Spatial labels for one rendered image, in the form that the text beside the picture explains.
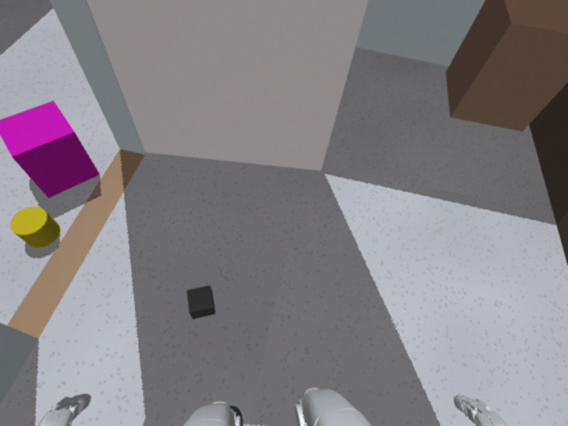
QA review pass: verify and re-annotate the right robot hand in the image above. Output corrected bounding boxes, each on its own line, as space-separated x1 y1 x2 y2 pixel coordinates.
454 396 507 426

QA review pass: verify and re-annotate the left robot hand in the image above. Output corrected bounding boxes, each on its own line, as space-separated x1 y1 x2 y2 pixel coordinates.
38 394 91 426

